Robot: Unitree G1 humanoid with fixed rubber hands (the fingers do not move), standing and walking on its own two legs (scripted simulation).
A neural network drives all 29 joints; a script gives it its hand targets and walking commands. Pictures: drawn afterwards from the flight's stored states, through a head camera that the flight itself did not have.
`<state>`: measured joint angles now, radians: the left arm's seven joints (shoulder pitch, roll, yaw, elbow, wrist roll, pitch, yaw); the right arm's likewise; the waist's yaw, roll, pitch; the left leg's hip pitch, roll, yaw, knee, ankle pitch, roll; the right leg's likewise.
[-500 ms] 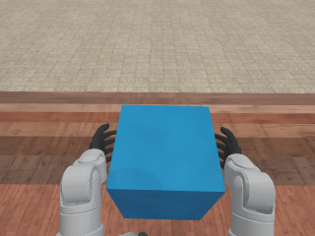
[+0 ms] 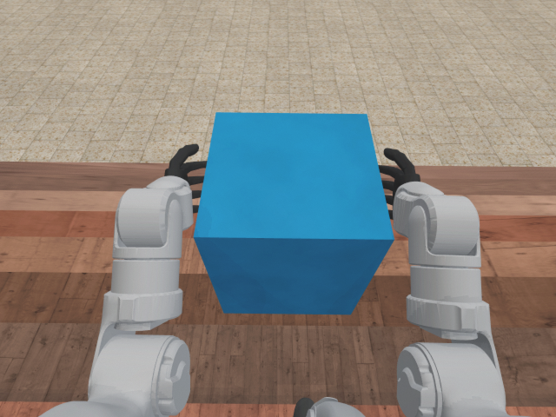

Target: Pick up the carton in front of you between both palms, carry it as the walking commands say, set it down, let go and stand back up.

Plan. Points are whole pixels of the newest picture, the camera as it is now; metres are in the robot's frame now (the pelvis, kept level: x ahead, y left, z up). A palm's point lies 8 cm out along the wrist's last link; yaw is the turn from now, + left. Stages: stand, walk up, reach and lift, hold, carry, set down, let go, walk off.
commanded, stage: carry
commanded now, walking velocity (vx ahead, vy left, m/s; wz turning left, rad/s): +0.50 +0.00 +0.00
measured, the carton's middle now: (289, 222) +0.38 +0.00 +0.06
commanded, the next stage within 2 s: none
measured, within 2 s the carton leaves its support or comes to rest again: neither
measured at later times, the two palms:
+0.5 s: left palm (224, 93) +0.70 +0.13 +0.07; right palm (368, 99) +0.68 -0.17 +0.07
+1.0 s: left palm (233, 108) +1.02 +0.17 -0.19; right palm (322, 97) +1.07 -0.12 -0.18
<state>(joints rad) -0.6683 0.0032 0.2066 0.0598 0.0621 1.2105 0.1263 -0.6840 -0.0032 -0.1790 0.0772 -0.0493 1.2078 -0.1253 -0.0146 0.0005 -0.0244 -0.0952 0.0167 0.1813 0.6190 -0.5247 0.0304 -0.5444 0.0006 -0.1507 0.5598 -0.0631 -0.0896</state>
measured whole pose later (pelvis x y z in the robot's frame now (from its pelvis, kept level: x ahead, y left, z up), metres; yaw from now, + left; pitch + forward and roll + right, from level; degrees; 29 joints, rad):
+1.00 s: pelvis +0.69 -0.02 -0.27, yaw +6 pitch +4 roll -1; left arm -0.56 -0.07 0.19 0.02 0.09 1.09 0.14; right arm -0.60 0.00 -0.21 0.09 0.00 1.08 -0.12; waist 0.04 -0.01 0.05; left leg -0.63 -0.09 0.00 1.64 -0.55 0.06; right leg -0.44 0.10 -0.04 0.68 -0.34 -0.08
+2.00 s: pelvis +1.45 +0.15 -0.60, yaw +5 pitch +3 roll +0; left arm -0.58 0.01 0.10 0.20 -0.03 1.05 0.16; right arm -0.45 0.06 -0.23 0.02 -0.09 1.09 -0.11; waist 0.14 0.01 -0.03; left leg -0.68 0.02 -0.08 0.65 0.25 -0.01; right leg -0.28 0.20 0.10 1.02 -0.76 -0.14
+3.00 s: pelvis +2.19 +0.14 -0.96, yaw -22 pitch +3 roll +1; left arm -0.56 -0.01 0.19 0.19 0.04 1.06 0.13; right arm -0.53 0.02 -0.16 0.15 -0.05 1.08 -0.14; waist -0.11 0.01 -0.09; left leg -0.45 -0.11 0.04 0.74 -0.35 0.10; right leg -0.60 0.06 0.03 1.66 -0.64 -0.06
